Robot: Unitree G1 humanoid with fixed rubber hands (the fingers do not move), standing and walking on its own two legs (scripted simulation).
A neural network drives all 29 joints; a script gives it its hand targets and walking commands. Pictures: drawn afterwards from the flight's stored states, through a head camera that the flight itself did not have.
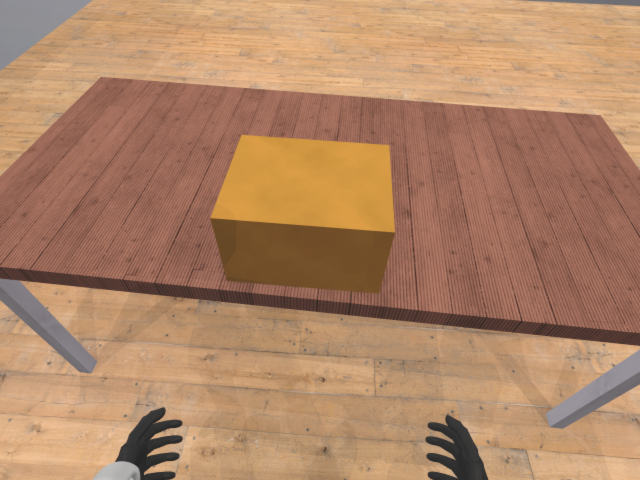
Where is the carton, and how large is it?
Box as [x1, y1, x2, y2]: [210, 135, 394, 293]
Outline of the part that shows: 241,135 210,218 227,280 378,293 394,234 388,145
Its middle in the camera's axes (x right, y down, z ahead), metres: -0.02 -0.04 +0.75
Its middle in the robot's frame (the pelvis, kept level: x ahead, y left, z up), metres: +0.59 +0.04 -0.06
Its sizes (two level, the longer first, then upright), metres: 0.293 0.232 0.174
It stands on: a table, 0.63 m high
